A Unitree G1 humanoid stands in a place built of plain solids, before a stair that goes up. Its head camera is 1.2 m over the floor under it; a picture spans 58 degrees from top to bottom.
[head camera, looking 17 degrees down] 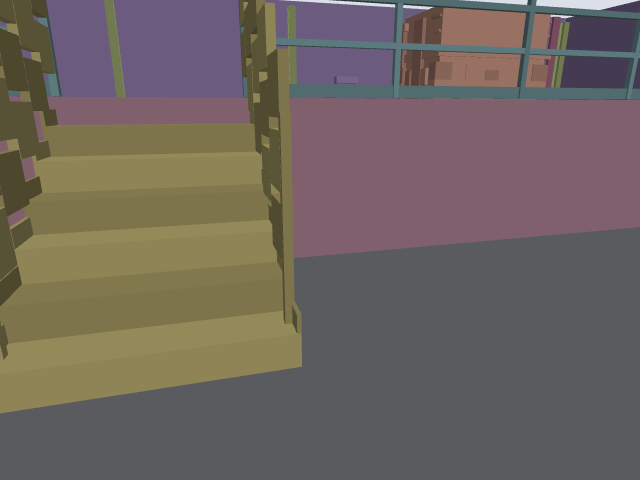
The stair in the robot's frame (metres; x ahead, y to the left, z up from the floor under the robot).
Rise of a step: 0.18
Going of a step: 0.26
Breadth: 1.32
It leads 15 degrees to the left of straight ahead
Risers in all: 7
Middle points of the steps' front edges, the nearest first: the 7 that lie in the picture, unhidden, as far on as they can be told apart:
1.65 0.72 0.18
1.90 0.79 0.36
2.15 0.86 0.54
2.40 0.93 0.73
2.65 1.00 0.91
2.90 1.06 1.09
3.16 1.13 1.27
